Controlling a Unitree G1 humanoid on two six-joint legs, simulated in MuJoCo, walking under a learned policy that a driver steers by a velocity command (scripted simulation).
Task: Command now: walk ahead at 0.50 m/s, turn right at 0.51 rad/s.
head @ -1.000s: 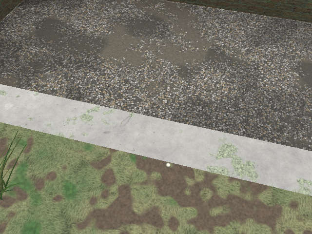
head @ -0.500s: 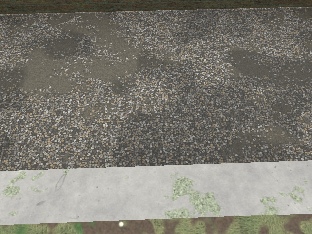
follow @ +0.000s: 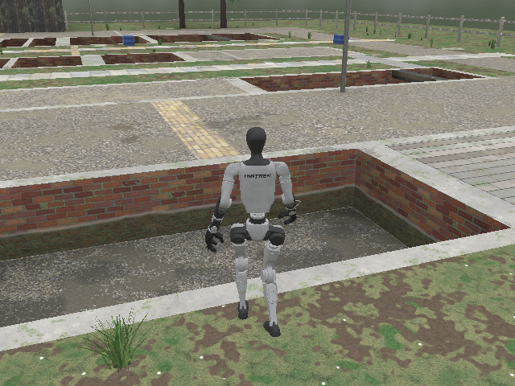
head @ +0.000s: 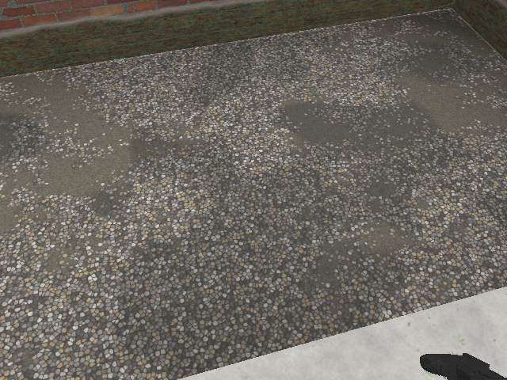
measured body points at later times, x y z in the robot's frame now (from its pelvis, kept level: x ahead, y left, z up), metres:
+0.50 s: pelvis +0.16 -0.04 +0.01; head +0.16 -0.05 +0.46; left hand +0.34 +0.18 -0.08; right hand +0.18 -0.30 -0.12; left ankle +0.10 +0.10 -0.67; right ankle +0.21 -0.12 -0.71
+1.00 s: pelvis +0.24 -0.03 -0.01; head +0.25 +0.00 +0.44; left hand +0.30 +0.26 -0.12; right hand +0.46 -0.24 -0.08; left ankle +0.27 +0.06 -0.71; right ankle +0.21 -0.14 -0.66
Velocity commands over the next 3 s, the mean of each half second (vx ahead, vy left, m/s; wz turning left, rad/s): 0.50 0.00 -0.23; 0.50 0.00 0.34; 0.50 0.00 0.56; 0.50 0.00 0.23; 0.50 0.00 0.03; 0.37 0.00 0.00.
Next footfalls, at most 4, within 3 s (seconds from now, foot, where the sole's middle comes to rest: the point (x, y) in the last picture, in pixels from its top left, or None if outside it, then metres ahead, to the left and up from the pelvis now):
0.44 right None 0.25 -0.12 -0.75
0.94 left None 0.29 0.08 -0.75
1.32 right None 0.38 -0.11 -0.75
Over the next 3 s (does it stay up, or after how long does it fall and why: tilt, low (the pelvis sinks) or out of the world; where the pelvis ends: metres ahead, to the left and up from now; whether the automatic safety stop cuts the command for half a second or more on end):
stays up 0.33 0.00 0.03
